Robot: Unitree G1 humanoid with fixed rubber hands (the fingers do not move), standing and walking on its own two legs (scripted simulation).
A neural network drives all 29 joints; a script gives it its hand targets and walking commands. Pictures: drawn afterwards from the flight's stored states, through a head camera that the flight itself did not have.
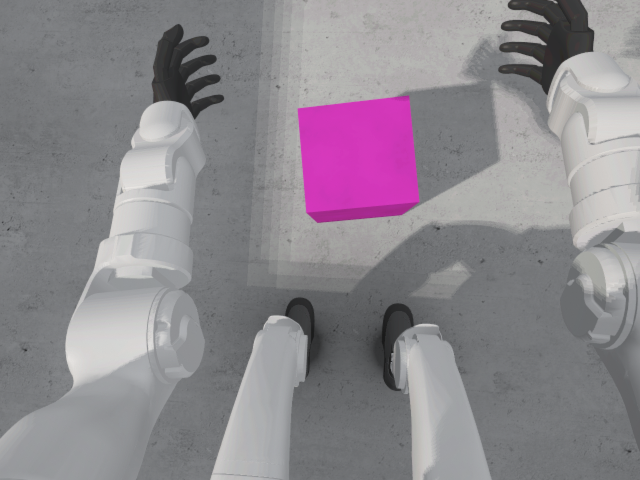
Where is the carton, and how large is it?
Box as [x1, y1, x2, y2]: [298, 96, 418, 222]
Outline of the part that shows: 408,96 298,108 306,212 317,222 397,215 403,213 418,202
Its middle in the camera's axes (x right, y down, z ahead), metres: +0.08 -0.15 +0.85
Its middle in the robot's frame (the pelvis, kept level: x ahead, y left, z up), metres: +0.54 +0.01 -0.53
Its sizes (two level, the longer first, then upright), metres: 0.210 0.200 0.250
